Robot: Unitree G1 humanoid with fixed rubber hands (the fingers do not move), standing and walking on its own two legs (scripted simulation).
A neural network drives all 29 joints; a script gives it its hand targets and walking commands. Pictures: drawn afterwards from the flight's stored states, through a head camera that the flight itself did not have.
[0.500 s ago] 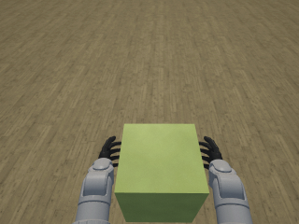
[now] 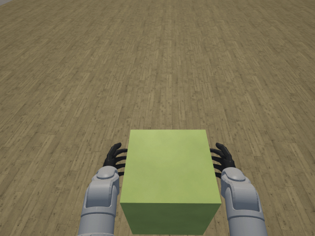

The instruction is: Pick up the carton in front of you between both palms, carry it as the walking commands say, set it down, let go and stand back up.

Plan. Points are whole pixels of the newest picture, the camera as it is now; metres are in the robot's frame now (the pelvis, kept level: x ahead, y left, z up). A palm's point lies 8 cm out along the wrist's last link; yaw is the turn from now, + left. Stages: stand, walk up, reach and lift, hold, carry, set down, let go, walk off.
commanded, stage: carry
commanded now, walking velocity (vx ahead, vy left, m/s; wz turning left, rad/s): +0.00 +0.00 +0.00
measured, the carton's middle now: (167, 183) +0.30 +0.00 -0.05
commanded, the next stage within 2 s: hold in 0.26 s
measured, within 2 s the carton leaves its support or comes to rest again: neither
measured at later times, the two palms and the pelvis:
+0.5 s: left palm (126, 167) +0.30 +0.11 +0.04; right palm (247, 188) +0.25 -0.19 +0.04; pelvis -0.01 +0.01 +0.01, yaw -10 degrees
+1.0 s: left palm (114, 155) +0.33 +0.14 +0.05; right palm (231, 181) +0.25 -0.15 +0.06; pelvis +0.01 +0.07 +0.01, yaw -15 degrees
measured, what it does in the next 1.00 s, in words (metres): shifts its weight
